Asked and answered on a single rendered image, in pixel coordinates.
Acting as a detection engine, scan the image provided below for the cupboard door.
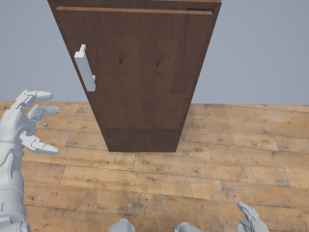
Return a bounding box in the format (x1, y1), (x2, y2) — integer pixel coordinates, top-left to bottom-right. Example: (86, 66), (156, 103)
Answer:
(56, 6), (212, 129)

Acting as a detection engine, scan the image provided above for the robot left upper arm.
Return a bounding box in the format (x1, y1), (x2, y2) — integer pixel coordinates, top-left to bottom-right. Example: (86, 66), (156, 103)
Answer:
(0, 221), (32, 232)

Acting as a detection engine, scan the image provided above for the robot left forearm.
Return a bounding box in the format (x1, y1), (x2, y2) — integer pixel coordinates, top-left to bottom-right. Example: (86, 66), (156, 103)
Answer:
(0, 141), (26, 228)

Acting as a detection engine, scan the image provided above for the robot left hand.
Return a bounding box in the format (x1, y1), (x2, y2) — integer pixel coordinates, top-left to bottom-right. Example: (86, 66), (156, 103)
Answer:
(0, 89), (61, 156)

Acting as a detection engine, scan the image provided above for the left robot thigh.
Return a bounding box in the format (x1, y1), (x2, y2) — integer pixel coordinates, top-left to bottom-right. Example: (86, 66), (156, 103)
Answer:
(107, 221), (135, 232)

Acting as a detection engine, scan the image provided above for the handle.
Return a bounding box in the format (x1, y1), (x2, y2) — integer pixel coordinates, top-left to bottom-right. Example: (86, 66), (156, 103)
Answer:
(74, 44), (96, 92)

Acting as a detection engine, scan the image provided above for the right robot shin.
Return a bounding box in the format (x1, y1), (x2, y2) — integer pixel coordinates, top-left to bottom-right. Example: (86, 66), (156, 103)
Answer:
(180, 222), (190, 226)

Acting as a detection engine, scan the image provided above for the robot right hand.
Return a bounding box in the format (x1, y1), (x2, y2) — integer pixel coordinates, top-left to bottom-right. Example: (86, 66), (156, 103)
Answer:
(237, 201), (269, 232)

